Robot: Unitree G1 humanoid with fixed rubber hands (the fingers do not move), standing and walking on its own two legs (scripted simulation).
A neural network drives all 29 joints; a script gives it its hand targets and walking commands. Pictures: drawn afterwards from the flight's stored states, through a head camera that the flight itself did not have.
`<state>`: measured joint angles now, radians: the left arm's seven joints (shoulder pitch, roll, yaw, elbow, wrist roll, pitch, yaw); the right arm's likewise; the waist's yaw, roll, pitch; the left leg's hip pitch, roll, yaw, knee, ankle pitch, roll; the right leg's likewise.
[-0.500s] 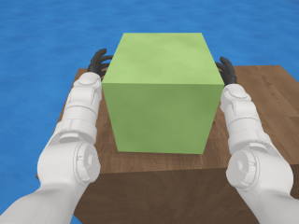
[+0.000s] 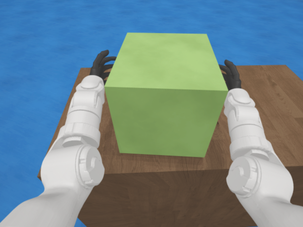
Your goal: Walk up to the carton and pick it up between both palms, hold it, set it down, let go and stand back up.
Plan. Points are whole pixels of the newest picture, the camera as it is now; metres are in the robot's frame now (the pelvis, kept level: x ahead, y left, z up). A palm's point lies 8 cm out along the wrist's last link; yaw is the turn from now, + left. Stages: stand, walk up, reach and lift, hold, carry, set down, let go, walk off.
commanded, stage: set down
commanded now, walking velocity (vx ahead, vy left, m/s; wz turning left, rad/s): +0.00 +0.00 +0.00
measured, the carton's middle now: (164, 92) +0.50 -0.05 +0.12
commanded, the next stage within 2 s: none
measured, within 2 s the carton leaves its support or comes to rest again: neither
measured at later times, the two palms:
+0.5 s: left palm (98, 82) +0.45 +0.13 +0.19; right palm (231, 95) +0.41 -0.22 +0.17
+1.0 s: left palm (98, 83) +0.46 +0.13 +0.19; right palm (232, 95) +0.41 -0.22 +0.17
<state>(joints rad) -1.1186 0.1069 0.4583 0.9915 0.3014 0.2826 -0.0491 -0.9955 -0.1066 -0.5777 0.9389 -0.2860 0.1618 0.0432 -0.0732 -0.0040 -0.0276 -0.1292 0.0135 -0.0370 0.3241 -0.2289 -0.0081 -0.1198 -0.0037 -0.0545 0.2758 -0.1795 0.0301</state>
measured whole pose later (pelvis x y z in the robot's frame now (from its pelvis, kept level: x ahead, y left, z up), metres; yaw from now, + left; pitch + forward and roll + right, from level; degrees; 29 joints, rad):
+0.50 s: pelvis -0.01 +0.00 +0.00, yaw +0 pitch +2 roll -1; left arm -1.12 0.09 0.52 0.99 0.34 0.24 -0.07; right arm -0.96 -0.06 -0.64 0.86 -0.34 0.16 0.07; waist -0.07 0.00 -0.01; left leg -0.13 0.01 -0.04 0.32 -0.22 -0.01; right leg -0.12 -0.01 -0.05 0.28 -0.18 0.03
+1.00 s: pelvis -0.01 +0.00 +0.00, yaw +0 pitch +2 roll -1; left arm -1.11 0.12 0.52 1.00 0.27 0.22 -0.03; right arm -0.96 -0.09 -0.51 0.89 -0.26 0.13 0.05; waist -0.10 0.00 0.00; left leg -0.14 0.01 -0.04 0.32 -0.22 -0.01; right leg -0.13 -0.01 -0.05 0.28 -0.18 0.02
